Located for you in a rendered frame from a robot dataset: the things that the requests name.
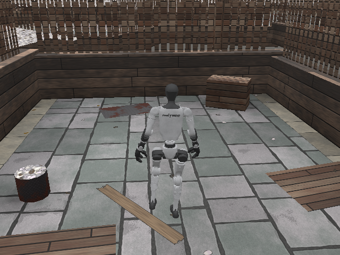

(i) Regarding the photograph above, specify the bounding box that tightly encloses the left robot upper arm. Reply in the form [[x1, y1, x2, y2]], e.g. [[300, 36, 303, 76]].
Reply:
[[145, 106, 160, 136]]

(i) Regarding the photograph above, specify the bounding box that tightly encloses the robot right hand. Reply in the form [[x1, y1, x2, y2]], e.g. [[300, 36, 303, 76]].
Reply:
[[188, 147, 200, 158]]

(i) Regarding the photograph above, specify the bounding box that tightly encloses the left robot forearm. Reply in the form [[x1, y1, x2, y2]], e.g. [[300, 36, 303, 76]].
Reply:
[[137, 128, 149, 151]]

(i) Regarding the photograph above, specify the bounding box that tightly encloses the robot left hand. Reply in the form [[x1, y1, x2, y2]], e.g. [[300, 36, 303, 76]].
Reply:
[[135, 149, 147, 163]]

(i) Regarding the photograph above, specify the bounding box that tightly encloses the right robot forearm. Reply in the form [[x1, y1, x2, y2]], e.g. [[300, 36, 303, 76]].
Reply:
[[190, 128, 199, 148]]

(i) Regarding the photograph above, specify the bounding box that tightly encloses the robot right shin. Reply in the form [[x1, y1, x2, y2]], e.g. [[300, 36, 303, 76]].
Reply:
[[173, 176, 182, 211]]

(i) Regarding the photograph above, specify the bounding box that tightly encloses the right robot upper arm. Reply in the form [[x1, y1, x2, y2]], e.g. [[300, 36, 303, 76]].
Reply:
[[182, 107, 196, 136]]

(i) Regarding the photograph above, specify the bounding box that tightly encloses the robot shin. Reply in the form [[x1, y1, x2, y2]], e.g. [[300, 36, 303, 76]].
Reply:
[[150, 167, 158, 203], [173, 176, 182, 211]]

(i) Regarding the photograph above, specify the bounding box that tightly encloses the robot left shin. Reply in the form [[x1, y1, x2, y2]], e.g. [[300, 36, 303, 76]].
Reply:
[[150, 167, 158, 203]]

